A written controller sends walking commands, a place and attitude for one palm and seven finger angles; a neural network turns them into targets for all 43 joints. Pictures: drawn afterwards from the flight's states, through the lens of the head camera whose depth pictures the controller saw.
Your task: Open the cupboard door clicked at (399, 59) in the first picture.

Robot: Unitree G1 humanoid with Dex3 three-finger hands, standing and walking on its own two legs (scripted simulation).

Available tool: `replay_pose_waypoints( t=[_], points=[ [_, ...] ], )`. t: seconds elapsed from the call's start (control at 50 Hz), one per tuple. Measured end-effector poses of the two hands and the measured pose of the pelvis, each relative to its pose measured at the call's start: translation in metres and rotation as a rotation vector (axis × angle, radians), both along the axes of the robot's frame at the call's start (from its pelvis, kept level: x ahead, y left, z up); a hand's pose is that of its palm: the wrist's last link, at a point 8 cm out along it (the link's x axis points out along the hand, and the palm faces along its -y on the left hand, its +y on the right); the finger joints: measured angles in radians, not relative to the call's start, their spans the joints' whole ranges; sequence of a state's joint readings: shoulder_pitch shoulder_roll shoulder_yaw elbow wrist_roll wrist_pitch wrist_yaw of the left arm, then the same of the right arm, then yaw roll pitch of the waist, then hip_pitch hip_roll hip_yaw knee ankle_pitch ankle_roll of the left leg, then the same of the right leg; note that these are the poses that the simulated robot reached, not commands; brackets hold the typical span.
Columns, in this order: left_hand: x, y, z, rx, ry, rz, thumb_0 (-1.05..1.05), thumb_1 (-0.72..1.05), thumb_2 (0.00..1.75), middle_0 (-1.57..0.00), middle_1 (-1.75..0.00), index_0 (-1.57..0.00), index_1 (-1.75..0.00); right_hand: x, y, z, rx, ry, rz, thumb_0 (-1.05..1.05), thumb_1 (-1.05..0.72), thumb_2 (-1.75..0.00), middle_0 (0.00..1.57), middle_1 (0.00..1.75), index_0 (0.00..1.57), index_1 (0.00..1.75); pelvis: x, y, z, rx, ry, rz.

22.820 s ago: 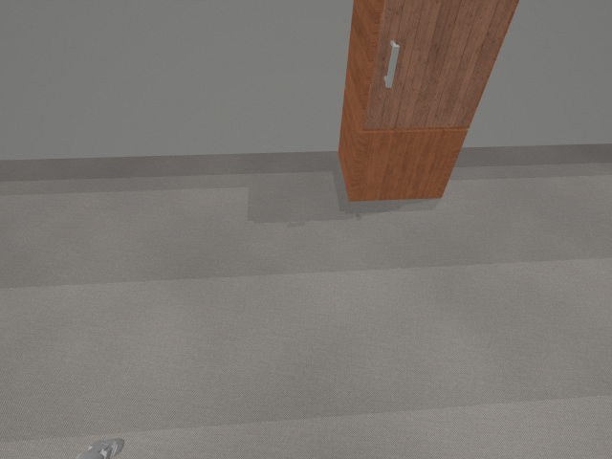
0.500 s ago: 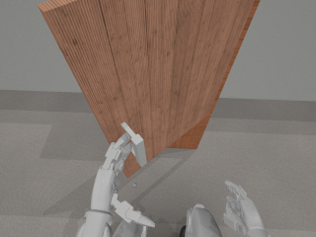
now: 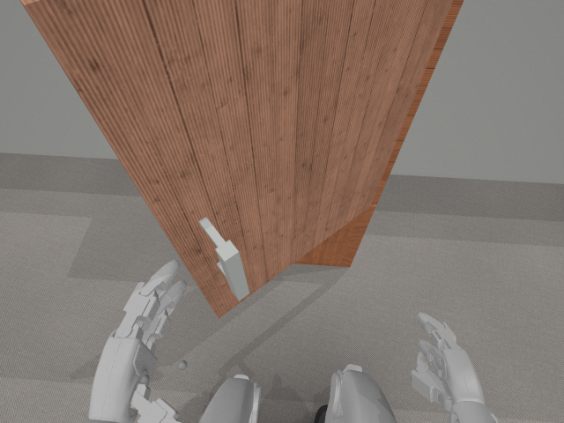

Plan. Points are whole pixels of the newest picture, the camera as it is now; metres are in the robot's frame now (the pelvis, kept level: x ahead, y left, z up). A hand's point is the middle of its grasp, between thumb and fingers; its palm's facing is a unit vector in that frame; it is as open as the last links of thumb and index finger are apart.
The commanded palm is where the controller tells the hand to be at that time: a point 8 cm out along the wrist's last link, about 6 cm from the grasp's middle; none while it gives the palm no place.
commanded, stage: slide the hand sideways off the handle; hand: left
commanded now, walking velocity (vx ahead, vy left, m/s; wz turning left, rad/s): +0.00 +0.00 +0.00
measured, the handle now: (225, 262) +0.31 +0.10 +0.05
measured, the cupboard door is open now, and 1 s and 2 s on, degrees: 42 42 42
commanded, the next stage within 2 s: draw the hand back to the body in 0.08 s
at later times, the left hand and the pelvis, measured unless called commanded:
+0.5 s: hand (131, 370) +0.17 +0.16 +0.12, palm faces -0.02 -1.00 -0.10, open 16.3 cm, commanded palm +0.14 +0.22 +0.12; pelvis -0.01 +0.00 +0.03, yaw +0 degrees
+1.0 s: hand (2, 306) +0.20 +0.24 +0.20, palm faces +0.24 -0.88 -0.42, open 13.7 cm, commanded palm +0.16 +0.29 +0.22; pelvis +0.03 +0.03 +0.10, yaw +0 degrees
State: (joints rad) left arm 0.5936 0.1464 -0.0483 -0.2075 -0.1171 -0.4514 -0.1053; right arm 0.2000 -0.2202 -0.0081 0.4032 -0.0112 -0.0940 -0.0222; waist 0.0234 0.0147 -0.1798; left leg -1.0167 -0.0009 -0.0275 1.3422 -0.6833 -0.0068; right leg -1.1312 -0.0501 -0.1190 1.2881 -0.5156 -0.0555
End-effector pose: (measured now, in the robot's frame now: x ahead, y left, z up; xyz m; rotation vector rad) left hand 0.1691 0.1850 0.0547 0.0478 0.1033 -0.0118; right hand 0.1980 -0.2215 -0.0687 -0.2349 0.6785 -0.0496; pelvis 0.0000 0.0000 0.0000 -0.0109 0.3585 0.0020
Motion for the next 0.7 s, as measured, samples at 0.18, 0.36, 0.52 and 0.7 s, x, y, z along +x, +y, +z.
replay_pose_waypoints(
  t=[0.18,0.36,0.52,0.7],
  points=[
    [-0.015,0.000,0.001,-0.012,0.000,-0.025,-0.01,-0.50,0.30,-0.15,-0.30,-0.15,-0.30,-0.005,-0.003,0.000,0.007,-0.030,-0.015,0.01,-0.91,-0.89,0.20,0.30,0.20,0.30,-0.008,-0.004,-0.004,0.002,-0.012,0.001],
    [-0.013,0.013,0.035,0.051,-0.067,-0.028,-0.02,-0.50,0.30,-0.15,-0.30,-0.15,-0.30,-0.022,-0.001,0.008,0.022,-0.026,-0.044,0.01,-0.91,-0.89,0.20,0.30,0.20,0.30,-0.015,-0.003,0.005,-0.003,-0.056,-0.001],
    [-0.015,0.028,0.072,0.046,-0.036,-0.007,-0.01,-0.50,0.30,-0.15,-0.30,-0.15,-0.30,-0.037,0.001,0.043,0.035,-0.045,-0.084,0.01,-0.91,-0.89,0.20,0.30,0.20,0.30,-0.010,0.002,0.037,-0.008,-0.120,0.002],
    [-0.012,0.054,0.099,0.061,-0.068,0.017,-0.01,-0.47,0.31,-0.15,-0.30,-0.15,-0.30,-0.031,-0.001,0.073,-0.013,-0.092,-0.087,0.01,-0.91,-0.89,0.20,0.30,0.20,0.30,0.002,0.010,0.056,-0.022,-0.176,0.004]
  ],
)
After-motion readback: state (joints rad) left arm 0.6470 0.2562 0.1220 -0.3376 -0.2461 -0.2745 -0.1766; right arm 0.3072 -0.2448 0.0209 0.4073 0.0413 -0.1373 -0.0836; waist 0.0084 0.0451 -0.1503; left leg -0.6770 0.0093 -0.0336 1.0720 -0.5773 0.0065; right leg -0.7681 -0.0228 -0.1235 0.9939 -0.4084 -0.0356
